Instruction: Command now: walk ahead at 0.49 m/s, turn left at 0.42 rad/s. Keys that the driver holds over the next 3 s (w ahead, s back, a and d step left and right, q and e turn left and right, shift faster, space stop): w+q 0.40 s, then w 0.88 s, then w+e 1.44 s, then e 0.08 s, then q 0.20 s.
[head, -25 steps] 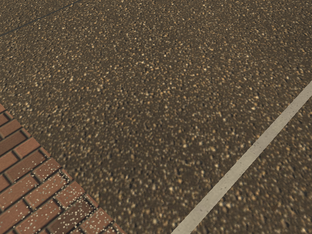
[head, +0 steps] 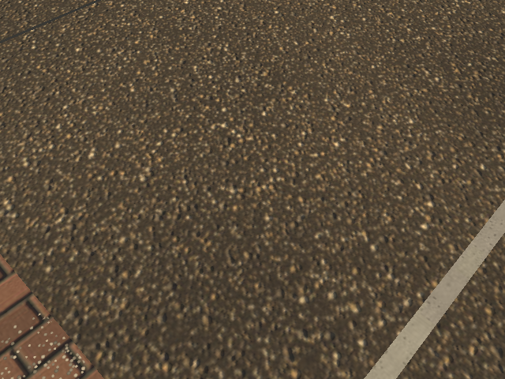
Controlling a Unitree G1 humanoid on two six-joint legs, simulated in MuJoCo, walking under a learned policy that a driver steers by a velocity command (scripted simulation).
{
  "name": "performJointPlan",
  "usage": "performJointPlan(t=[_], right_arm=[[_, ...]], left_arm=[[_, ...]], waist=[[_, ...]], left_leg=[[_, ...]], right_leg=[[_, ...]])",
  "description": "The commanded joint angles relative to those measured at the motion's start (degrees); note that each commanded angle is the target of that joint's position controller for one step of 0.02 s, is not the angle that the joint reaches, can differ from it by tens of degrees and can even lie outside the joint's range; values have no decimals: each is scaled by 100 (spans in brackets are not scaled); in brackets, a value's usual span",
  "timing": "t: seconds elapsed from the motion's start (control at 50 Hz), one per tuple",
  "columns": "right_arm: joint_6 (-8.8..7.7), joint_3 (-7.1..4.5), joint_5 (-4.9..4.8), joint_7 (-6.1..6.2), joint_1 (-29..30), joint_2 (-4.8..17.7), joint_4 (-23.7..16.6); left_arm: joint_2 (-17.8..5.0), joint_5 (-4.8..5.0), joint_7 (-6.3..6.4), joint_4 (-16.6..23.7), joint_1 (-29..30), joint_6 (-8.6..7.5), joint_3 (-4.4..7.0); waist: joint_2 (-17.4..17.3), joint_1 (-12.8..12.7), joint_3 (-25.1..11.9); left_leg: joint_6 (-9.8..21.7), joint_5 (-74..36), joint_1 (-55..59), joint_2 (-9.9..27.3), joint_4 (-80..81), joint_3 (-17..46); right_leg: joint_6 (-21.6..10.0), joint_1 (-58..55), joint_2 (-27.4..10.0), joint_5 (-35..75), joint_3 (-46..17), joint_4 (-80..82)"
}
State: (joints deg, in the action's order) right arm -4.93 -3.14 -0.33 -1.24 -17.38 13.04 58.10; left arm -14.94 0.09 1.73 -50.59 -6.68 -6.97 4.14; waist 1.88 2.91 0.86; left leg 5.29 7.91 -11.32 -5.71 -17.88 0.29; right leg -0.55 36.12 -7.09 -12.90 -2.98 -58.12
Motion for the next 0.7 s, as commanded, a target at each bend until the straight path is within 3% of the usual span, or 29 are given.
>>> performJointPlan(t=[0.02,0.1,0.16,0.2,0.22,0.24,0.26,0.28,0.3,0.32,0.34,0.36,0.4,0.48,0.58,0.64,0.7], right_arm=[[-93,-178,-28,151,255,943,-501],[-22,-211,-98,204,-206,998,-495],[37,-223,-147,229,-439,970,-487],[82,-270,-128,254,-376,1054,-557],[101,-260,-112,258,-320,991,-610],[94,-196,-79,241,-228,791,-716],[81,-82,31,226,-241,434,-892],[-9,0,-180,203,-982,136,-1103],[-7,-127,-272,230,-880,790,-957],[21,-203,-244,231,-367,1038,-1045],[60,-211,-191,244,-171,933,-1073],[84,-236,-127,235,-23,852,-1131],[178,-244,-171,166,-29,632,-1219],[239,-182,-99,139,322,409,-1435],[141,-59,-38,-9,1270,340,-1688],[120,-19,-73,-77,1841,373,-1893],[102,-57,-97,-125,2016,555,-2037]], left_arm=[[-280,-37,13,354,95,37,50],[-225,47,-119,601,967,-14,-28],[-425,97,-197,763,1213,-66,-8],[-618,109,-220,783,1037,-125,45],[-720,97,-210,697,645,-150,98],[-945,34,-177,545,-118,-186,201],[-1359,-15,-131,417,-1177,-181,305],[-1686,-74,-182,250,-1488,-88,381],[-988,-58,-210,428,-1216,-87,215],[-645,-21,-205,516,-894,-78,118],[-577,-49,-221,551,-559,-61,74],[-471,-70,-228,518,-374,-34,51],[-419,-96,-221,444,-321,-41,47],[-642,-61,-212,182,-717,-90,140],[-830,50,-172,15,-929,2,173],[-943,118,-178,-185,-1346,78,190],[-1070,176,-170,-318,-1440,178,219]], waist=[[-467,-242,172],[-584,77,180],[-611,108,121],[-746,-76,35],[-785,-298,-116],[-689,-655,-616],[89,-1014,-1565],[2190,-583,-2120],[1304,-659,-1659],[678,-721,-990],[210,-568,-645],[191,-465,-371],[429,-322,-224],[126,-327,-95],[119,-523,163],[173,-692,325],[366,-566,320]], left_leg=[[966,-137,-547,1429,1072,1414],[744,-119,-527,1285,804,1285],[647,174,23,1480,343,1700],[549,118,230,1577,-54,1964],[450,-101,202,1448,-407,1979],[282,-370,-98,1102,-1307,1800],[41,599,-918,635,-3113,1165],[-190,2672,-2885,74,-4783,610],[-200,2436,-3440,529,-5573,983],[-188,1867,-3539,721,-5662,888],[-243,1409,-3244,947,-5541,767],[-264,1131,-3120,1090,-5267,756],[-292,867,-2792,1281,-4987,639],[-367,357,-3060,1239,-4154,693],[-355,-806,-2716,1163,-2385,165],[-296,-663,-2633,1062,-1850,-66],[-76,-77,-2386,919,-1485,-184]], right_leg=[[161,-120,48,1014,-18,1250],[255,-710,459,1818,108,2516],[231,-873,519,1583,-74,3029],[136,-1261,545,1123,-77,3222],[27,-1786,560,916,-20,3362],[-199,-2889,334,781,-171,3334],[-530,-4451,-760,578,-1168,3211],[-1335,-5904,-1889,-699,-3873,3944],[-1201,-5528,-1753,-1392,-3931,4121],[-946,-4805,-1516,-988,-2870,4136],[-844,-4065,-1250,-189,-2125,4246],[-826,-3592,-1045,293,-1645,4393],[-803,-3136,-807,781,-905,4673],[-1087,-3146,-850,1654,-356,4948],[-977,-3139,-638,1704,379,5103],[-962,-3487,-783,1647,429,5001],[-861,-3944,-1012,2255,430,4651]])
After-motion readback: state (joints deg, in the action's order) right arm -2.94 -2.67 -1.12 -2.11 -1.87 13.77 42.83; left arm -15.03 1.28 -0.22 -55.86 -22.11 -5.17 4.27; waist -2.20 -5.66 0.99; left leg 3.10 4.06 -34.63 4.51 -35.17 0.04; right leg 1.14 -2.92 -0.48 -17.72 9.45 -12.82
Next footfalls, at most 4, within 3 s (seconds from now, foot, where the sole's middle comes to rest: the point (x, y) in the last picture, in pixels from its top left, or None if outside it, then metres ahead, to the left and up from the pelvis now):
0.24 right None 0.33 -0.15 -0.78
0.76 left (179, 371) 0.52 0.19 -0.78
1.32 right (217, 244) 0.91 0.08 -0.78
1.82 left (134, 198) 1.11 0.36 -0.78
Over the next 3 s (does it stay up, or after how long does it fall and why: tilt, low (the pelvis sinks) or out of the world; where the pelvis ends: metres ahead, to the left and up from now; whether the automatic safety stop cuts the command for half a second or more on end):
stays up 1.57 0.12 -0.01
